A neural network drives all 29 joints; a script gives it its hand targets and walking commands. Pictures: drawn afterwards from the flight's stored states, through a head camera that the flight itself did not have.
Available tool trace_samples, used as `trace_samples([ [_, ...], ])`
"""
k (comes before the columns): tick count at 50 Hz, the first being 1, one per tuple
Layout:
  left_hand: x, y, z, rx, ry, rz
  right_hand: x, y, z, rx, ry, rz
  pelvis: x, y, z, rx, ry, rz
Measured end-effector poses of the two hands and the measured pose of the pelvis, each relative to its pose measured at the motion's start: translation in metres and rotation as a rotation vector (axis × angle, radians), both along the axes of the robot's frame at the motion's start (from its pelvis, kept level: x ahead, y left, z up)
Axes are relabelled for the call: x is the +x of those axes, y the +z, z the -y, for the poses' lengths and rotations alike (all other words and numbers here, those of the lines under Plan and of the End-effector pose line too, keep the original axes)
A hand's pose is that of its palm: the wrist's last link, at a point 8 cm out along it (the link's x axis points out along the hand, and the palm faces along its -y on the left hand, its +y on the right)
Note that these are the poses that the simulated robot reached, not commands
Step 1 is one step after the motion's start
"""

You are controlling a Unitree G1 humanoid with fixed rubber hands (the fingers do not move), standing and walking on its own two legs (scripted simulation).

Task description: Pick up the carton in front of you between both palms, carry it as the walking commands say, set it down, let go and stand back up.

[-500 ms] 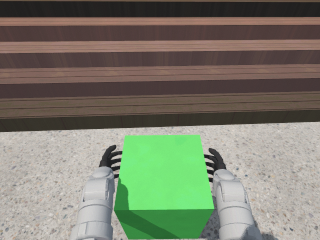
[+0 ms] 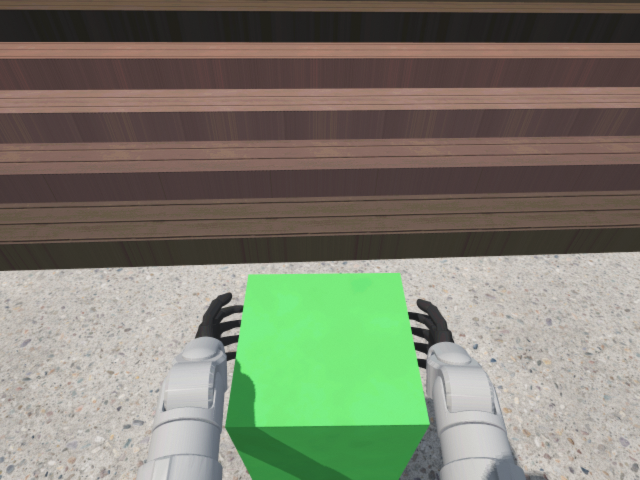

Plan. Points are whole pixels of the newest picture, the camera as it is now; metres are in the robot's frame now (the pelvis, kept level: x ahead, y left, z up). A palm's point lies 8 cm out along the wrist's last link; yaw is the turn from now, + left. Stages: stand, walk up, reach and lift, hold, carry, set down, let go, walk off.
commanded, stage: reach and lift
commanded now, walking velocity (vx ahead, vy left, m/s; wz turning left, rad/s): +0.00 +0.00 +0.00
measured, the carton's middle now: (325, 382) +0.29 +0.00 -0.05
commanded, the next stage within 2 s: hold in 0.24 s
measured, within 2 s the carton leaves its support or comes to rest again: neither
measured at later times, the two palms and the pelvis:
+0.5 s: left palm (204, 345) +0.28 +0.15 +0.06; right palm (443, 350) +0.28 -0.15 +0.05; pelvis +0.00 +0.00 +0.00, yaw +0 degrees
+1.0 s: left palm (204, 344) +0.28 +0.15 +0.06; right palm (443, 349) +0.28 -0.15 +0.05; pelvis -0.01 +0.00 +0.00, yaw +0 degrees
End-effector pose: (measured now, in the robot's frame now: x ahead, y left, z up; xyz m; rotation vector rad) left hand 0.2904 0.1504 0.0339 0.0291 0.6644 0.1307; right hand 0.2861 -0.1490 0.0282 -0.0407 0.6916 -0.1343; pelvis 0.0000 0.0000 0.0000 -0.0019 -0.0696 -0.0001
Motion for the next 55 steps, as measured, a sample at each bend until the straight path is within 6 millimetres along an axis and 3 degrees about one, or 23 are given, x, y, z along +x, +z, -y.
trace_samples([
  [13,-0.001,0.007,-0.001,0.002,-0.006,0.004,-0.003,0.006,-0.001,-0.003,-0.002,0.003,0.001,0.001,-0.002,0.0,-0.002,0.017],
  [22,-0.007,0.023,-0.002,-0.002,0.002,0.032,-0.007,0.022,-0.002,0.0,0.0,0.03,-0.002,0.002,-0.002,0.001,-0.003,0.043],
  [37,-0.011,0.021,-0.001,-0.009,0.013,0.019,-0.01,0.021,-0.001,0.009,-0.004,0.017,-0.012,0.0,0.0,0.0,0.0,0.058],
  [55,-0.007,0.021,-0.001,0.0,0.005,0.016,-0.006,0.021,-0.001,-0.001,0.001,0.013,-0.005,0.002,0.0,0.0,0.001,0.053],
])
